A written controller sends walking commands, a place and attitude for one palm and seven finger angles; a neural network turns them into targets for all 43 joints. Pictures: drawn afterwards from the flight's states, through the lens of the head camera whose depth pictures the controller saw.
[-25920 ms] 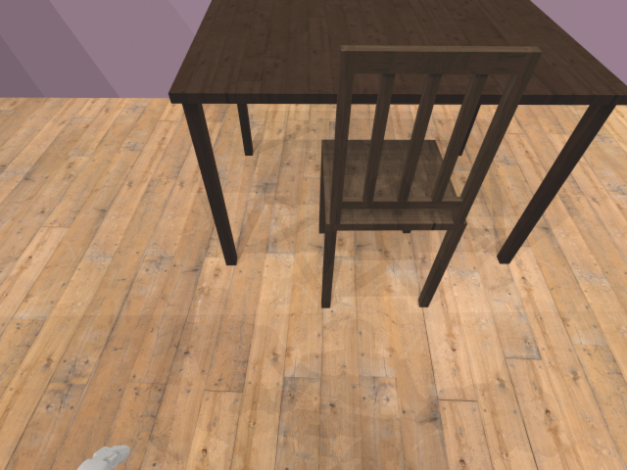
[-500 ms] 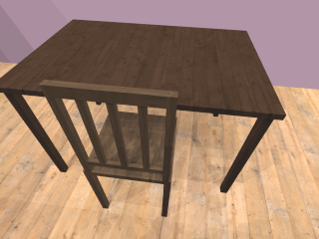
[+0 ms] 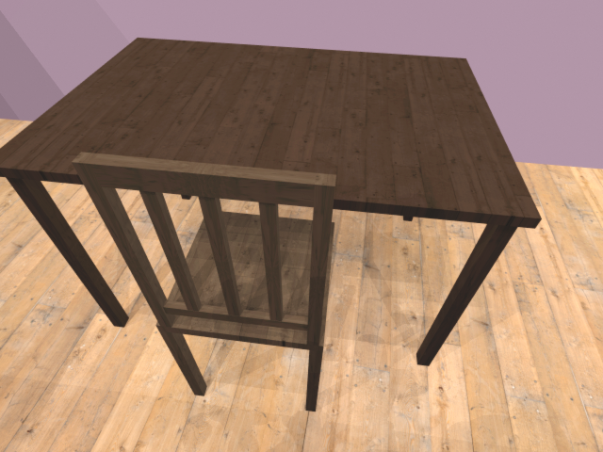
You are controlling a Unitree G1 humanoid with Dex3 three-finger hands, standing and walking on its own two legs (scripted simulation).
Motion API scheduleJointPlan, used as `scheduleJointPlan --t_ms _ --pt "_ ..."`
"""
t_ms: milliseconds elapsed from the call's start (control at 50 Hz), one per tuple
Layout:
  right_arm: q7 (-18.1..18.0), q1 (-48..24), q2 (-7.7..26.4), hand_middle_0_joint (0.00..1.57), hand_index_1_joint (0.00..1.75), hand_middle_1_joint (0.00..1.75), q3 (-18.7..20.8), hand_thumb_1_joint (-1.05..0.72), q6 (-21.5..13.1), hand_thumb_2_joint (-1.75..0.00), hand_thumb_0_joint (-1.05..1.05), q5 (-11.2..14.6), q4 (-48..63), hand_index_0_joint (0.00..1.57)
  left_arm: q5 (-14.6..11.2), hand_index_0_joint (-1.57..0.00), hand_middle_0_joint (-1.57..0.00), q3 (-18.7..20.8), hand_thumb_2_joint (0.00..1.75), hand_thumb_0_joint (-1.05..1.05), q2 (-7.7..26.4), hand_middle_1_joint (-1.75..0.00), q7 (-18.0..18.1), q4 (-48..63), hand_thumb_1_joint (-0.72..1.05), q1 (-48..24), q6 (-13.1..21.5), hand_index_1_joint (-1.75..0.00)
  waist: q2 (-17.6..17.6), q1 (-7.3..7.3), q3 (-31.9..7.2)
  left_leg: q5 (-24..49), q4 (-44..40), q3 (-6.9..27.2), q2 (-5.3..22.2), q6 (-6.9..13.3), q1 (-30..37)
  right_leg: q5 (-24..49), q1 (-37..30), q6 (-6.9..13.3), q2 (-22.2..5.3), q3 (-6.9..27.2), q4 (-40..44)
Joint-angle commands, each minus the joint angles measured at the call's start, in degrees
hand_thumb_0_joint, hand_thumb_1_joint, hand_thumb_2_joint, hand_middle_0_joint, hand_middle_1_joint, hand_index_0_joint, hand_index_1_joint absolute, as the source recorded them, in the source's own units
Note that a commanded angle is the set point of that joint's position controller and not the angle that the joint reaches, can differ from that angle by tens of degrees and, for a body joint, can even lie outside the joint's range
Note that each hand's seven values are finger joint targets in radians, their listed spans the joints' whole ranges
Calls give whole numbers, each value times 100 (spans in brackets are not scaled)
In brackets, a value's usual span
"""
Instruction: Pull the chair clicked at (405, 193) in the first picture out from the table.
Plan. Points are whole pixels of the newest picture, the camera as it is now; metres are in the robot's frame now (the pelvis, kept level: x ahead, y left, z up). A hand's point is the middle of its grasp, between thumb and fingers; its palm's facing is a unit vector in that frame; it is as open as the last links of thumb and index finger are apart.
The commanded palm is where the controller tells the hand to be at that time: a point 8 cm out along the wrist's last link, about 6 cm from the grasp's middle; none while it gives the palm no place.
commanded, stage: look again from close up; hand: left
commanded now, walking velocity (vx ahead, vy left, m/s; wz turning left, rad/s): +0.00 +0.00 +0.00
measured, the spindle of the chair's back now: (224, 263) +0.44 +0.17 -0.06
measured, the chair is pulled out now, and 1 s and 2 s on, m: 0.00 0.00 0.00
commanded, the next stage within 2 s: raise the hand toward the chair's back in 0.38 s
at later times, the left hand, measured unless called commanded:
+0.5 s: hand out of the picture -0.04 +0.15 -0.18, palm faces +0.05 -0.98 -0.17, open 7.3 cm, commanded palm +0.09 +0.20 -0.08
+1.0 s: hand out of the picture +0.13 +0.17 -0.09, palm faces +0.02 -1.00 -0.05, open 10.0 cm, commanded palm +0.12 +0.22 -0.06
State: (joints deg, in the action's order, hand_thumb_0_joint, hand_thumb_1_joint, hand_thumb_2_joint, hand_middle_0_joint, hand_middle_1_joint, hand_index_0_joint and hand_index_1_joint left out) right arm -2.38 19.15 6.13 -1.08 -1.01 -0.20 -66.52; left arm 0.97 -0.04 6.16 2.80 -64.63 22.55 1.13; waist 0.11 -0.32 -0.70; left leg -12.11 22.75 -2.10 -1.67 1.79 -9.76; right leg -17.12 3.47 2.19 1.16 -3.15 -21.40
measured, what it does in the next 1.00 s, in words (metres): lowers itself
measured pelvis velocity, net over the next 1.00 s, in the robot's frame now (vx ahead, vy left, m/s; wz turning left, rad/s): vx -0.04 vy -0.02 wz -0.01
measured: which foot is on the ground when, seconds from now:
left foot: down 0.00-1.00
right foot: down 0.00-1.00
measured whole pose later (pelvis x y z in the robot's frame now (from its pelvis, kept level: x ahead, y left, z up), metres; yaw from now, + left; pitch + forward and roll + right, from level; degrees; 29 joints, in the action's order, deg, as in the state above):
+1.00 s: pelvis -0.04 -0.02 -0.10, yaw +0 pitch +14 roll +1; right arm 0.9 7.3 15.0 4.1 -9.6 1.0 -26.1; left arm -12.6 7.6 11.6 -15.7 -3.8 30.5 25.8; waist 1.6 -1.3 -9.0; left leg -28.2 67.2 -1.9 0.8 0.4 -53.4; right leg -35.8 47.7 4.3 1.7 -4.6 -68.9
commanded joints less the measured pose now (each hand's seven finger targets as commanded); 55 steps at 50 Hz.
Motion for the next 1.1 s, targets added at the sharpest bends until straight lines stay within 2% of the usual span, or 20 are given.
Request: scheduleJointPlan --t_ms 0,440,460,480,500,540,580,640,660,720,740,760,800,840,860,900,960,980,1020,1080 --pt "-11 436 456 20 30 30 99 -90 -54 -90 0 11 84 20 -24 -20 -20 66 90 0 468 -30 49 38 90 592 23 -30 -28 32 689 1047 -292 664 633 59 69 1030 741 -20 -680 611 518" --pt "-10 487 423 20 30 30 111 -90 -62 -90 0 5 64 20 -26 -20 -20 75 90 0 439 -30 49 105 90 588 26 -30 -19 47 657 1073 -284 653 640 46 110 1101 717 -2 -671 632 567" --pt "77 -53 892 20 30 30 179 -90 -34 -90 0 -97 858 20 -92 -20 -20 -87 90 0 1320 -30 -9 642 90 -134 200 -30 -703 297 1403 1515 -249 838 146 194 -299 787 1459 244 -291 502 -60" --pt "-186 -357 1927 20 30 30 232 -90 -834 -90 0 245 2625 20 -1286 -20 -20 346 89 0 1767 -30 5 7986 88 -3316 1016 -30 -806 809 -299 1217 120 180 214 86 586 893 1597 -55 -49 216 167" --pt "-264 -469 1571 20 30 30 260 -90 -1413 -90 0 200 2143 20 -899 -20 -20 323 88 0 1549 -29 130 6791 85 -1991 651 -29 -1143 458 -275 1301 -35 -8 301 76 898 770 1467 34 45 134 -122" --pt "-172 -216 1546 20 30 30 258 -90 -1612 -90 0 218 2020 20 -937 -19 -19 -117 86 0 607 -29 249 6065 81 -495 143 -29 -395 459 -180 738 31 242 303 55 285 515 1555 -8 19 -9 -207" --pt "-225 -385 1559 20 30 30 174 -90 -1779 -90 0 336 2326 20 -1154 -19 -19 -558 84 0 -6 -28 99 6402 76 -555 204 -28 580 546 -93 237 496 360 259 173 -293 280 1913 -150 43 -157 -576" --pt "-171 -441 1749 20 30 30 392 -90 -2107 -90 0 74 2795 20 -918 -18 -18 -424 81 0 286 -27 -67 6391 69 -514 922 -27 946 644 -746 -76 1564 622 124 188 -1196 -124 3055 -247 -28 -120 -1423" --pt "-83 -531 1681 20 30 30 437 -90 -2120 -90 0 51 3003 20 -872 -18 -18 -262 80 0 347 -26 -162 6094 67 -213 1105 -26 661 488 -825 -73 1887 582 67 88 -1533 -174 3278 -201 -79 -11 -1698" --pt "182 -924 1587 20 30 30 585 -90 -1973 -90 0 26 3511 20 -1225 -17 -17 390 77 0 508 -25 -818 5671 60 1120 1896 -25 1170 -140 -1306 -193 2569 483 40 -164 -2633 178 3332 -221 -218 371 -2337" --pt "265 -1009 1570 20 30 30 612 -90 -1890 -90 0 48 3680 20 -1405 -17 -17 621 76 0 583 -25 -1144 5754 57 1467 2190 -25 1098 -298 -1575 -89 2753 411 -7 -208 -2936 635 3118 -227 -245 472 -2609" --pt "357 -1070 1541 20 30 30 659 -90 -1776 -90 0 124 3807 20 -1507 -16 -16 1214 75 0 1001 -25 -1444 5635 55 1780 2441 -25 800 -539 -1722 128 2941 351 -46 -268 -3194 1262 2829 -203 -292 676 -2856" --pt "459 -1257 1472 20 30 30 695 -90 -1596 -90 0 155 4106 20 -1707 -16 -16 1551 73 0 1221 -24 -2023 6119 50 1558 3080 -24 137 -553 -1805 124 3322 213 -87 -306 -3609 1788 2858 -281 -355 954 -3245" --pt "469 -1468 1459 20 30 30 738 -90 -1280 -90 0 144 4418 20 -1529 -16 -16 1702 71 0 1468 -23 -2044 6441 46 1507 3106 -23 -398 -573 -1563 -127 3456 47 -77 -228 -3730 1172 3214 -225 -300 1010 -3345" --pt "459 -1508 1476 20 30 30 764 -90 -1121 -90 0 127 4515 20 -1428 -15 -15 1770 70 0 1660 -23 -1947 6713 43 1246 3007 -23 -475 -536 -1349 -274 3503 91 -39 -181 -3753 693 3571 -211 -214 967 -3383" --pt "414 -1464 1436 20 30 30 728 -90 -989 -90 0 159 4799 20 -1479 -15 -15 1397 68 0 1294 -22 -1805 7190 39 782 2858 -22 -291 -194 -1160 -649 3686 150 18 -67 -3760 -168 4042 -261 -171 985 -3253" --pt "245 -1015 1439 20 30 30 641 -90 -1070 -90 0 134 4867 20 -1665 -14 -14 1058 65 0 1166 -21 -1781 8426 32 -228 3148 -21 -6 230 -1706 -608 4130 400 142 50 -3654 -136 4383 -377 -57 990 -3353" --pt "177 -913 1433 20 30 30 607 -90 -1140 -90 0 134 4831 20 -1740 -14 -14 902 64 0 1166 -20 -1855 8769 29 -509 3288 -20 -227 277 -1905 -577 4212 444 151 56 -3565 -116 4383 -336 -64 1000 -3361" --pt "51 -673 1474 20 30 30 547 -90 -1316 -90 0 151 4587 20 -1846 -13 -13 611 62 0 1059 -20 -2112 8716 25 -766 3494 -20 -121 468 -1876 -495 4418 526 196 72 -3580 36 4562 -304 -37 943 -3416" --pt "-101 -562 1559 20 30 30 487 -90 -1577 -90 0 160 4308 20 -1840 -13 -13 449 59 0 1176 -19 -2514 8406 18 -973 3401 -19 -261 534 -2017 -373 4567 617 246 132 -3605 2 4808 -224 8 779 -3609"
